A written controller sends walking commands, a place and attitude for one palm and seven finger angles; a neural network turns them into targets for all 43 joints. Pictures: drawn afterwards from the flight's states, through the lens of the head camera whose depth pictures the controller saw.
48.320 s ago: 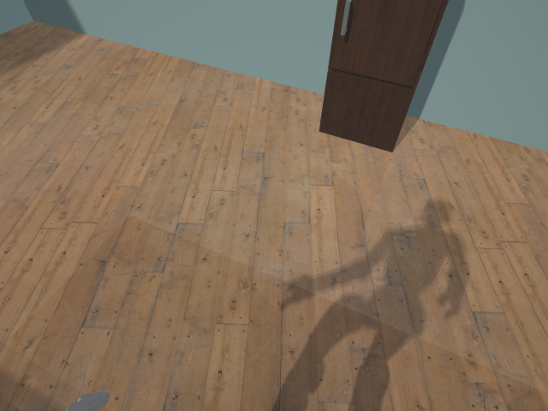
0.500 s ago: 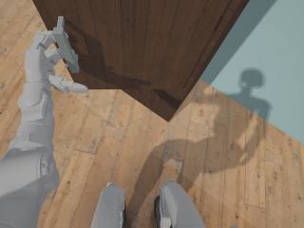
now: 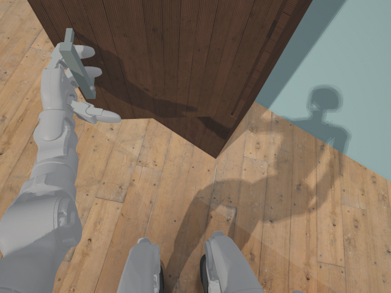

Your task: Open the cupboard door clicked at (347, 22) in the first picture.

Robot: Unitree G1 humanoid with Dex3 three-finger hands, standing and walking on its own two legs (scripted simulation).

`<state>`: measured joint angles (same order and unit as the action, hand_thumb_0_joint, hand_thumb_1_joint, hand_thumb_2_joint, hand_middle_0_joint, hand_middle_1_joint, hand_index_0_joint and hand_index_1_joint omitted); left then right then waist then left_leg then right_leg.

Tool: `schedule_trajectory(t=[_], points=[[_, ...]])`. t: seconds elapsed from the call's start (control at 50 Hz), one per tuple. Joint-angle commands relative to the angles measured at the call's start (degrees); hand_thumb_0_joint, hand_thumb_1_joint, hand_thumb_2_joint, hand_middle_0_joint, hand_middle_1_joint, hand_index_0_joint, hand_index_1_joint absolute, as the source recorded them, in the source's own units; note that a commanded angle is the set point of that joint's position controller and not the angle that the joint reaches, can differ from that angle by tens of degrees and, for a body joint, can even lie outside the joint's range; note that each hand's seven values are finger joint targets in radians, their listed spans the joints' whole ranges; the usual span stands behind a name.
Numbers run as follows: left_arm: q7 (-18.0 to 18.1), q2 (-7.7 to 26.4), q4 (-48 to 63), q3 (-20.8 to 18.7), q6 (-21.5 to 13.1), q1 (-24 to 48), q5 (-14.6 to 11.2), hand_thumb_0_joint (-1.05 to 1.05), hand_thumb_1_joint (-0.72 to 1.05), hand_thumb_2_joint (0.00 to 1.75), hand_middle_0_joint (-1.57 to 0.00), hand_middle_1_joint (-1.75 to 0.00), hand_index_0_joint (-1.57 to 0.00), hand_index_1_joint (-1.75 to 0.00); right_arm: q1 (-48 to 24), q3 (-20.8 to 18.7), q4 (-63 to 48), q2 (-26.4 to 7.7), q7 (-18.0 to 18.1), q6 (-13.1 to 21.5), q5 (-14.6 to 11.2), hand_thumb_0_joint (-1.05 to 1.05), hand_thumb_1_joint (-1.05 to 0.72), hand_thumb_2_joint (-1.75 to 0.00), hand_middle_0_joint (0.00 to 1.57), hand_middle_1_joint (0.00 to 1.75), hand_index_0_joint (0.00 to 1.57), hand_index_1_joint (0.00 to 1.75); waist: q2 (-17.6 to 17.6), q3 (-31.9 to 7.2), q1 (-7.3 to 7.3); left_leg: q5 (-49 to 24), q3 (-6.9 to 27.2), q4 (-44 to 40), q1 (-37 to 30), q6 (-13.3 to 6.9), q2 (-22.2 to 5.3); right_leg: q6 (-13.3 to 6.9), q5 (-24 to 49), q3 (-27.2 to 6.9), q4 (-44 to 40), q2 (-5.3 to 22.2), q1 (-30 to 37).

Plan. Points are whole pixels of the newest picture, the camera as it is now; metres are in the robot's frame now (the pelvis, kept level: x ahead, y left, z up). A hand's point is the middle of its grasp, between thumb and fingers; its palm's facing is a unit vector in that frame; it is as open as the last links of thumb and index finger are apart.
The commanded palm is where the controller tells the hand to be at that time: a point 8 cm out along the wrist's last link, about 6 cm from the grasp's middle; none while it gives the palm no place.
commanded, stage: slide the fingers in behind the handle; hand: left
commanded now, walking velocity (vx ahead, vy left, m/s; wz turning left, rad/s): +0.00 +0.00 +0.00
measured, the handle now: (81, 66) +0.56 +0.20 +0.04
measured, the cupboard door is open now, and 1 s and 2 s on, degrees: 39 39 82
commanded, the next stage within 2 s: close the thumb around the handle in 0.12 s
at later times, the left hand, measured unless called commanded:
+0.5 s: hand (93, 88) +0.51 +0.17 +0.04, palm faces +0.05 -1.00 -0.01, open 11.7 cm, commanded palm +0.48 +0.21 +0.04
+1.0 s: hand (92, 90) +0.50 +0.17 +0.04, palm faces +0.05 -1.00 -0.01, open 5.6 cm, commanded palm +0.48 +0.20 +0.04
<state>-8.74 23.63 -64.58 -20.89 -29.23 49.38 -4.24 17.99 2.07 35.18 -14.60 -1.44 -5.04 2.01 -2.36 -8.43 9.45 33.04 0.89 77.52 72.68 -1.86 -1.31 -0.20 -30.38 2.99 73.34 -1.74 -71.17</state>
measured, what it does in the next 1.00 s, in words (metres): stands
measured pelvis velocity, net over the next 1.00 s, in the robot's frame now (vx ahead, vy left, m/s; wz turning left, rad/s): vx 0.00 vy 0.00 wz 0.00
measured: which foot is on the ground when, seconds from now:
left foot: down 0.00-1.00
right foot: down 0.00-1.00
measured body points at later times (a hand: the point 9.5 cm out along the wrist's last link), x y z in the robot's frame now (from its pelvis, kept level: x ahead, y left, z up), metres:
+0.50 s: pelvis +0.00 +0.00 +0.00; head +0.16 +0.02 +0.42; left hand +0.50 +0.22 +0.04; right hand +0.03 -0.27 -0.12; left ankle +0.02 +0.10 -0.61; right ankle +0.03 -0.12 -0.61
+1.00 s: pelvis +0.00 +0.00 +0.00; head +0.16 +0.02 +0.42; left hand +0.49 +0.22 +0.04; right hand +0.04 -0.26 -0.12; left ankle +0.02 +0.10 -0.61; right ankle +0.03 -0.12 -0.61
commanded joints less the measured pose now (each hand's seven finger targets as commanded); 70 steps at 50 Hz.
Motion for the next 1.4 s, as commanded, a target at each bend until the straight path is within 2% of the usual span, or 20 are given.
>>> schedule_trajectory(t=[0.0, 0.08, 0.14, 0.2, 0.3, 0.38, 0.48, 0.54, 0.7, 0.74, 0.76, 0.8, 0.86, 0.9, 0.96, 0.98, 1.04, 1.16, 1.34, 1.38], points=[[-0.26, 12.37, 10.67, -1.12, -3.32, 22.97, -0.51, 0.00, -0.50, 0.30, -0.30, -1.20, -0.30, -1.20, 9.57, -3.70, -2.78, -10.33, 1.22, 0.47, -0.24, 0.00, -0.90, -0.90, 0.20, 0.30, 0.20, 0.30, -4.45, -30.28, 1.48, -21.37, 3.15, -8.20, -21.65, 0.40, 0.59, -1.16, 16.96, -1.14, -7.87, -0.87, 13.91], [-0.61, 13.01, 12.16, -1.26, -3.14, 24.39, -0.71, 0.00, -0.50, 0.30, -0.30, -1.20, -0.30, -1.20, 9.67, -3.71, -2.77, -10.49, 1.30, 0.50, -0.24, 0.00, -0.90, -0.90, 0.20, 0.30, 0.20, 0.30, -6.52, -31.82, 1.22, -22.41, 3.40, -8.06, -23.02, 0.56, 0.52, -1.28, 17.31, -1.10, -7.45, -0.82, 13.43], [-0.64, 10.73, 11.14, 0.51, -2.46, 23.77, -0.78, 0.00, -0.50, 0.30, -0.30, -1.20, -0.30, -1.20, 9.51, -3.78, -2.59, -10.38, 1.27, 0.39, -0.36, 0.00, -0.90, -0.90, 0.20, 0.30, 0.20, 0.30, -5.97, -30.35, 1.85, -21.96, 3.44, -8.21, -23.21, 0.63, 0.43, -1.20, 16.57, -0.90, -7.90, -0.87, 12.28], [-0.29, 11.79, 11.44, -0.14, -2.56, 24.98, -0.50, 0.00, -0.50, 0.30, -0.30, -1.20, -0.30, -1.20, 9.84, -3.76, -2.48, -10.55, 1.33, 0.47, -0.29, 0.00, -0.90, -0.90, 0.20, 0.30, 0.20, 0.30, -5.65, -30.71, 1.80, -21.63, 3.80, -8.37, -23.20, 0.62, 0.40, -1.24, 16.10, -0.76, -7.72, -0.82, 12.17], [0.15, 9.78, 12.58, 1.23, -3.10, 24.94, -0.60, 0.00, -0.22, 0.42, -0.32, -1.23, -0.32, -1.23, 9.79, -3.98, -2.26, -10.45, 1.12, 0.58, -0.10, 0.00, -0.90, -0.90, 0.20, 0.30, 0.20, 0.30, -6.58, -31.87, 1.91, -22.89, 4.04, -8.42, -25.57, 0.84, 0.32, -1.30, 16.36, -0.61, -7.91, -0.86, 11.34], [0.34, 13.25, 12.11, -1.71, -3.26, 22.86, -0.73, 0.00, 0.00, 0.52, -0.34, -1.25, -0.34, -1.25, 9.58, -3.66, -2.65, -10.44, 1.22, 0.63, -0.24, 0.00, -0.90, -0.90, 0.20, 0.30, 0.20, 0.30, -5.43, -31.52, 0.75, -22.00, 3.16, -8.45, -22.35, 0.60, 0.59, -1.26, 17.33, -1.24, -7.98, -0.94, 14.62], [0.03, 14.00, 12.98, -1.85, -3.97, 24.17, -0.56, 0.00, 0.28, 0.64, -0.36, -1.28, -0.36, -1.28, 9.31, -3.68, -2.67, -10.36, 1.25, 0.89, -0.20, 0.00, -0.90, -0.90, 0.20, 0.30, 0.20, 0.30, -5.25, -30.98, 1.11, -20.47, 2.95, -8.28, -21.21, 0.35, 0.57, -1.25, 16.67, -1.47, -8.00, -0.96, 15.00], [-0.54, 13.55, 12.17, -2.15, -3.80, 21.81, -1.23, 0.00, 0.45, 0.71, -0.37, -1.30, -0.37, -1.30, 9.41, -3.72, -2.63, -10.27, 1.29, 0.97, -0.32, 0.00, -0.90, -0.90, 0.20, 0.30, 0.20, 0.30, -3.88, -31.21, 0.93, -21.37, 2.59, -8.17, -20.76, 0.30, 0.62, -1.09, 18.11, -1.58, -8.16, -0.96, 16.47], [-1.46, 11.88, 13.63, -0.77, -3.73, 22.14, -1.77, 0.00, 0.90, 0.90, -0.40, -1.35, -0.40, -1.35, 9.45, -4.00, -2.31, -10.37, 1.32, 0.97, -0.39, 0.00, -0.90, -0.90, 0.20, 0.30, 0.20, 0.30, -6.03, -32.08, 0.78, -23.86, 3.37, -8.34, -24.47, 0.76, 0.42, -1.32, 18.36, -0.97, -7.82, -0.96, 14.00], [-1.42, 10.37, 12.34, 0.65, -3.37, 22.41, -1.62, 0.00, 0.90, 0.90, -0.40, -1.35, -0.40, -1.35, 9.21, -3.98, -2.03, -10.32, 1.40, 0.93, -0.53, 0.00, -0.90, -0.90, 0.20, 0.30, 0.20, 0.30, -5.42, -29.47, 1.58, -22.47, 3.36, -8.56, -23.56, 0.70, 0.40, -1.27, 17.30, -0.94, -8.36, -0.95, 12.96], [-1.33, 9.93, 13.88, 1.19, -3.82, 24.54, -1.70, 0.00, 0.90, 0.90, -0.40, -1.35, -0.40, -1.35, 9.56, -4.00, -1.92, -10.31, 1.43, 1.12, -0.35, 0.00, -0.90, -0.90, 0.20, 0.30, 0.20, 0.30, -6.27, -30.13, 1.90, -23.08, 3.76, -8.53, -24.93, 0.68, 0.37, -1.35, 17.20, -0.73, -7.96, -0.96, 12.09], [-0.80, 11.62, 14.33, -0.54, -4.04, 22.95, -1.58, 0.00, 0.90, 0.90, -0.40, -1.35, -0.40, -1.35, 9.38, -4.14, -1.99, -10.53, 1.44, 1.06, -0.26, 0.00, -0.90, -0.90, 0.20, 0.30, 0.20, 0.30, -7.32, -32.31, 0.72, -24.61, 3.84, -8.60, -26.43, 1.05, 0.34, -1.48, 17.76, -0.63, -7.74, -0.90, 12.46], [-0.07, 10.56, 12.41, 0.01, -3.80, 23.30, -1.37, 0.00, 0.90, 0.90, -0.40, -1.35, -0.40, -1.35, 9.49, -4.12, -1.81, -10.49, 1.43, 0.94, -0.26, 0.00, -0.90, -0.90, 0.20, 0.30, 0.20, 0.30, -6.38, -29.97, 1.38, -23.99, 4.40, -8.86, -26.26, 1.15, 0.20, -1.52, 16.46, -0.24, -7.71, -1.00, 10.59], [0.73, 10.44, 14.05, 0.33, -4.13, 24.59, -0.80, 0.00, 0.90, 0.90, -0.40, -1.35, -0.40, -1.35, 9.37, -4.08, -2.05, -10.35, 1.30, 0.87, -0.02, 0.00, -0.90, -0.90, 0.20, 0.30, 0.20, 0.30, -7.51, -31.83, 1.05, -24.61, 4.21, -8.86, -26.74, 1.23, 0.38, -1.41, 16.96, -0.38, -7.58, -0.85, 11.53], [0.91, 8.61, 13.21, 1.98, -4.37, 25.37, -0.59, 0.00, 0.90, 0.90, -0.40, -1.35, -0.40, -1.35, 9.58, -4.11, -1.79, -10.30, 1.22, 0.83, 0.07, 0.00, -0.90, -0.90, 0.20, 0.30, 0.20, 0.30, -6.48, -30.73, 2.11, -24.39, 4.61, -8.83, -27.07, 1.20, 0.25, -1.45, 16.59, -0.20, -7.70, -0.92, 10.30], [1.13, 10.01, 13.05, 0.84, -4.51, 25.40, -0.33, 0.00, 0.90, 0.90, -0.40, -1.35, -0.40, -1.35, 9.51, -4.17, -1.75, -10.44, 1.23, 0.79, 0.04, 0.00, -0.90, -0.90, 0.20, 0.30, 0.20, 0.30, -5.71, -31.27, 1.72, -23.49, 4.37, -8.65, -26.04, 1.08, 0.28, -1.31, 16.40, -0.43, -7.77, -0.90, 11.24], [0.57, 9.16, 11.85, 1.02, -4.12, 20.58, -0.56, 0.00, 0.90, 0.90, -0.40, -1.35, -0.40, -1.35, 8.79, -4.05, -2.52, -10.19, 1.15, 0.72, -0.20, 0.00, -0.90, -0.90, 0.20, 0.30, 0.20, 0.30, -4.20, -30.54, 0.86, -21.26, 3.43, -9.13, -23.59, 0.82, 0.64, -1.33, 16.16, -0.76, -8.38, -0.96, 13.74], [-0.43, 7.46, 18.22, 1.18, -4.28, 11.28, -2.43, 0.00, 0.90, 0.90, -0.40, -1.35, -0.40, -1.35, 8.02, -4.42, -4.14, -9.72, 0.64, 0.46, -0.67, 0.00, -0.90, -0.90, 0.20, 0.30, 0.20, 0.30, -5.30, -34.22, -1.90, -27.02, 2.91, -10.14, -27.54, 1.30, 0.46, -1.67, 21.21, -0.66, -8.04, -1.04, 17.44], [0.17, -3.43, 36.66, 8.26, -3.31, -16.09, -5.55, 0.00, 0.90, 0.90, -0.40, -1.35, -0.40, -1.35, 4.39, -5.68, -7.93, -8.13, -0.45, 1.49, -2.28, 0.00, -0.90, -0.90, 0.20, 0.30, 0.20, 0.30, -0.04, -30.33, -5.47, -30.00, 0.69, -13.49, -27.52, 1.26, 0.58, -1.32, 27.25, -0.69, -10.37, -0.70, 25.41], [0.97, -5.36, 43.72, 10.50, -3.71, -21.78, -5.63, 0.00, 0.90, 0.90, -0.40, -1.35, -0.40, -1.35, 3.47, -5.93, -8.87, -7.71, -0.64, 2.03, -2.36, 0.00, -0.90, -0.90, 0.20, 0.30, 0.20, 0.30, -2.72, -30.91, -6.71, -33.88, 1.04, -13.85, -31.01, 1.65, 0.29, -1.41, 27.90, -0.36, -9.96, -0.46, 24.64]])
